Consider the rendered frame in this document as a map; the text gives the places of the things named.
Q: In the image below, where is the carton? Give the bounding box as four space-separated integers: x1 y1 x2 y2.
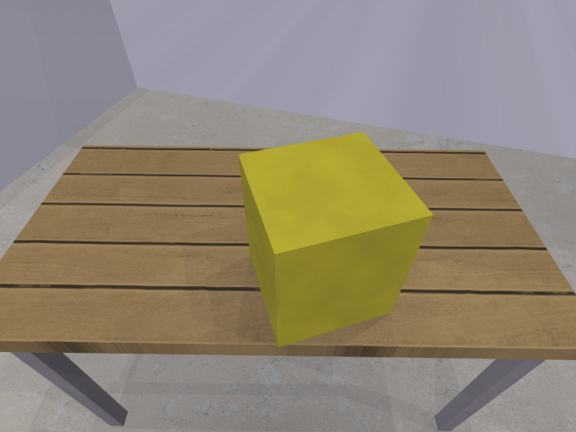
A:
238 132 434 347

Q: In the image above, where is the table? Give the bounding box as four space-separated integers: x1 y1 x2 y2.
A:
0 145 576 431

